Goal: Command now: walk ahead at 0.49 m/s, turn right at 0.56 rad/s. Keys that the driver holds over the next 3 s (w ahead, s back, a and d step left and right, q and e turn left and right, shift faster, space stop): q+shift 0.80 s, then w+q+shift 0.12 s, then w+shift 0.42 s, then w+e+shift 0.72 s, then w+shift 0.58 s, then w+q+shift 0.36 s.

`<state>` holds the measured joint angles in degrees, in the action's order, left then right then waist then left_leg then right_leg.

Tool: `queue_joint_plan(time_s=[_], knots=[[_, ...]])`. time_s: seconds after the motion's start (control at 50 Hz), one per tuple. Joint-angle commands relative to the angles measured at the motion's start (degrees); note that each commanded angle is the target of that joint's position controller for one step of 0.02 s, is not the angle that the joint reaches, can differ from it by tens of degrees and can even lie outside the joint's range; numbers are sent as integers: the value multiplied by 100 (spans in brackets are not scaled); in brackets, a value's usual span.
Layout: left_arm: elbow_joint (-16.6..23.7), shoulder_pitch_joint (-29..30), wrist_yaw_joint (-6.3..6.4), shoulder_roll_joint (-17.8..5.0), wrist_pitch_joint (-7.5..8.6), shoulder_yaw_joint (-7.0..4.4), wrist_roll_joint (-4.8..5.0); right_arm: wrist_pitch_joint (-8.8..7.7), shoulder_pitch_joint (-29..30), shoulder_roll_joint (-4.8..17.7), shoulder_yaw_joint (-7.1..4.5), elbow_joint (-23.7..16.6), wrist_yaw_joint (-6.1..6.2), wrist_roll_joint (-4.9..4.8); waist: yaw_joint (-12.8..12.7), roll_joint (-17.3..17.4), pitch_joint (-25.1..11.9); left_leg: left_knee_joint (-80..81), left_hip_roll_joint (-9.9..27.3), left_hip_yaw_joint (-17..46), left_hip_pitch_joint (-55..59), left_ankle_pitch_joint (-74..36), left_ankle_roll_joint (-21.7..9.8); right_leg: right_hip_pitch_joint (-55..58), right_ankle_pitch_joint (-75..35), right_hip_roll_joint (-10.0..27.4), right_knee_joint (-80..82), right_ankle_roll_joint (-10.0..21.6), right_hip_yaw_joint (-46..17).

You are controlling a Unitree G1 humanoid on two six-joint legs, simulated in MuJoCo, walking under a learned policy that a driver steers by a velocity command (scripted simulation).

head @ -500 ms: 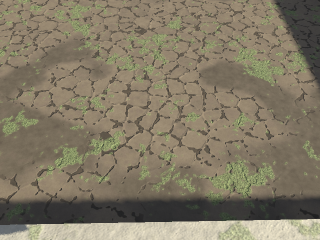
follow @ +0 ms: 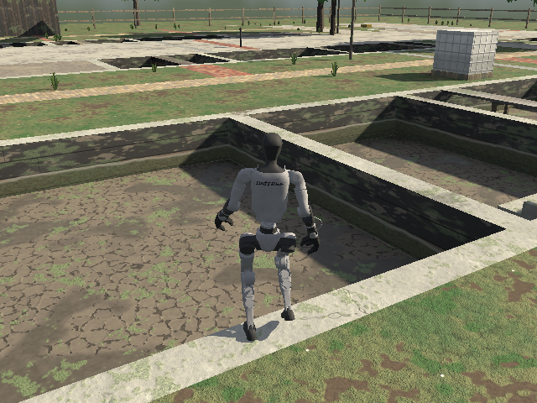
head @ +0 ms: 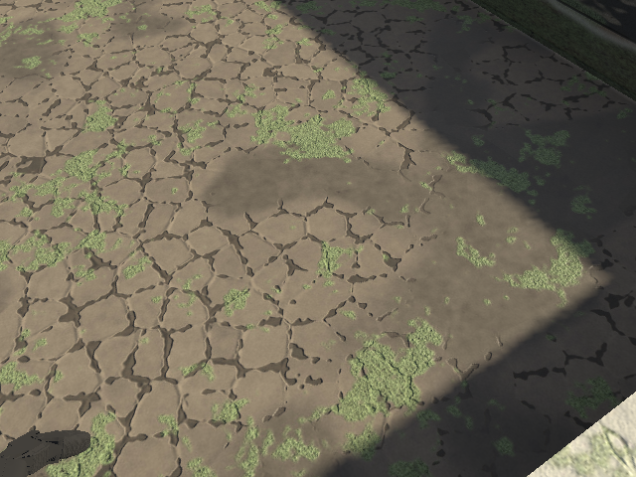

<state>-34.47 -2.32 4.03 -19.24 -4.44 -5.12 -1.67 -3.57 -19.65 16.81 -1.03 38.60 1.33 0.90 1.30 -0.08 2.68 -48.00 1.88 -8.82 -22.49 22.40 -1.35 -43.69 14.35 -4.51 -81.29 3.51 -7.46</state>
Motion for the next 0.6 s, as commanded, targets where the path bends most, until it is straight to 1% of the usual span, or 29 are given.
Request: queue_joint_plan(time_s=[0.02, 0.04, 0.06, 0.08, 0.1, 0.12, 0.14, 0.16, 0.18, 0.2, 0.22, 0.24, 0.26, 0.28, 0.3, 0.32, 0.34, 0.36, 0.38, 0.4, 0.42, 0.44, 0.46, 0.48, 0.52, 0.54, 0.56, 0.58, 0.6], knots=[[183, -393, -125, 259, 63, 168, -99, -21, 306, 460, -34, -448, 108, 106, -448, 93, -601, 1084, 1459, 1300, 148, -6569, -417, 603, -463, 468, 2225, 68, 78], [17, -499, -195, 439, 73, 250, -83, 48, 128, 482, -1, -322, 106, 113, -352, 217, -915, 1135, 1320, 1226, 160, -6372, -469, 1299, -287, 380, 2771, 88, 321], [-39, -365, -300, 716, 90, 421, -76, 95, 199, 291, 89, -182, 119, -44, -345, 170, -1026, 1322, 1219, 1137, 163, -6297, -420, 1966, -364, 401, 3153, 30, 586], [-83, -482, -351, 827, 87, 469, -40, 122, 297, 297, 117, -162, 98, -43, -471, 309, -1149, 1492, 1159, 1043, 215, -5899, -428, 2536, -34, 350, 3726, 24, 655], [-260, -749, -345, 837, 38, 497, -57, 168, 299, 309, 126, -94, 45, -19, -557, 379, -1103, 1430, 908, 753, 248, -5516, -404, 3160, -154, 177, 4199, -13, 907], [-353, -937, -322, 647, 14, 480, -55, 229, 155, 392, 101, -85, -4, 3, -587, 254, -1152, 1234, 563, 593, 374, -4927, -291, 3719, -1590, 198, 4599, 23, 845], [-342, -1083, -292, 378, 0, 464, -77, 297, 68, 437, 83, -110, -53, -19, -680, -80, -1327, 739, 173, 427, 237, -3246, -40, 4418, -4558, 787, 4788, 149, 241], [-377, -619, -263, 40, 48, 406, 71, 414, -1276, -99, 161, -30, -91, -90, 126, -707, -2060, 837, -38, 643, 411, 150, 77, 4336, -5382, 1666, 4346, 863, -238], [-186, -135, -263, -93, 36, 342, 247, 518, -887, -101, 157, -111, -54, -9, -71, -966, -1787, 956, -140, 394, 540, 1216, 112, 3523, -4004, 1563, 4653, 809, -378], [-132, 85, -297, -37, 39, 366, 254, 571, -379, 6, 94, -282, -29, -45, -138, -818, -1309, 1036, -197, 487, 354, 1095, 76, 3155, -3014, 1411, 4926, 604, -288], [-73, 195, -311, 42, 14, 383, 217, 601, -153, 42, 52, -338, -1, -77, -150, -561, -1060, 1059, -231, 605, 231, 940, 35, 2966, -2335, 1357, 5100, 454, -187], [-73, 242, -285, 74, 7, 376, 169, 649, -148, 5, 49, -377, 7, -62, -83, -484, -855, 1205, -151, 829, 180, 545, -27, 2815, -2000, 1272, 5043, 353, -20], [-65, 231, -272, 135, -21, 374, 148, 696, -125, 9, 20, -410, -2, -16, -90, -359, -702, 1393, -95, 1118, 115, 110, -68, 2733, -1461, 1127, 4955, 240, 138], [-61, 69, -286, 154, -23, 345, 137, 722, -75, 120, -43, -469, 1, -12, -173, -24, -604, 1444, -54, 1409, 20, -206, -143, 2713, -1213, 1001, 4871, 137, 302], [-42, -71, -300, 172, -5, 329, 120, 739, 29, 209, -110, -543, 4, -35, -255, 171, -571, 1442, -27, 1576, -38, -311, -187, 2727, -1155, 942, 4790, 71, 400], [-34, -138, -310, 168, 22, 312, 107, 767, 76, 233, -158, -615, 6, -56, -255, 204, -555, 1408, -23, 1684, -107, -318, -200, 2752, -1198, 944, 4726, 42, 493], [-21, -215, -318, 142, 55, 287, 106, 819, 87, 220, -187, -673, 6, -89, -228, 123, -593, 1280, -63, 1697, -139, -240, -189, 2777, -1341, 999, 4731, 47, 551], [-123, -403, -303, 23, 27, 203, 27, 936, 97, 67, -144, -749, -7, 1, -274, -61, -640, 867, -201, 1572, -376, -147, -161, 2948, -1665, 1295, 4913, 145, 475], [-127, -527, -271, -54, 23, 169, -1, 982, -23, -62, -132, -757, -25, 12, -253, -606, -799, 121, -436, 1215, -380, 562, -86, 2910, -1894, 1778, 5179, 381, 97], [-121, -577, -239, -81, 51, 148, -9, 1013, 9, -18, -166, -795, -44, 17, -298, -954, -1038, -937, -505, 1037, -461, 1354, -66, 2888, -2292, 2331, 5406, 740, -317], [-104, -741, -211, -94, 103, 127, -25, 1009, 248, 160, -245, -841, -69, -27, -399, -825, -1205, -2009, -422, 1022, -559, 1535, -9, 2784, -2680, 2770, 5540, 1117, -516], [-124, -765, -211, -127, 173, 102, -29, 986, 374, 269, -297, -872, -87, -76, -316, -651, -1246, -2601, -280, 1098, -595, 1453, 27, 2591, -2711, 2970, 5602, 1302, -488], [-124, -564, -195, -88, 223, 110, -55, 988, 330, 300, -315, -854, -101, -104, -109, -592, -1220, -2693, -139, 1200, -527, 1229, 51, 2391, -2631, 2907, 5513, 1283, -203], [-106, -415, -216, -82, 258, 113, -87, 1060, 281, 276, -314, -841, -135, -171, 99, -921, -1101, -1888, 48, 1284, -498, 1264, 1, 2367, -1879, 2684, 5522, 949, 294], [-54, -53, -260, -66, 185, 129, -110, 1192, 204, 130, -206, -795, -210, -80, 192, -1084, -960, -842, -93, 899, 213, 1160, -206, 1906, -1107, 2254, 5243, 365, 1039], [-43, -24, -302, -131, 116, 100, -115, 1244, 141, 230, -237, -820, -288, -111, 252, -1073, -940, -182, -91, 964, 401, 1146, -411, 1814, -762, 2269, 5014, 153, 1075], [-36, -65, -214, -330, -24, 3, -104, 1289, -694, 180, -255, -473, -347, -216, 547, -557, -1093, 835, -337, 826, 1534, 714, -668, 987, 1742, 1960, 4827, -240, 1369], [-3, 195, -183, -146, -183, 22, -21, 1309, -1007, 162, -200, -439, -371, -148, 891, 922, -315, 2106, 413, 2663, 1614, 1044, -1094, -531, 2641, 1138, 3129, -624, 1957], [421, 918, -98, -324, -62, -69, 437, 1153, -1481, 1341, -507, -609, -157, 161, 966, 1948, 48, 3895, 1705, 6089, 557, 1798, -2322, -1247, 2738, 374, 1461, -651, 851]])
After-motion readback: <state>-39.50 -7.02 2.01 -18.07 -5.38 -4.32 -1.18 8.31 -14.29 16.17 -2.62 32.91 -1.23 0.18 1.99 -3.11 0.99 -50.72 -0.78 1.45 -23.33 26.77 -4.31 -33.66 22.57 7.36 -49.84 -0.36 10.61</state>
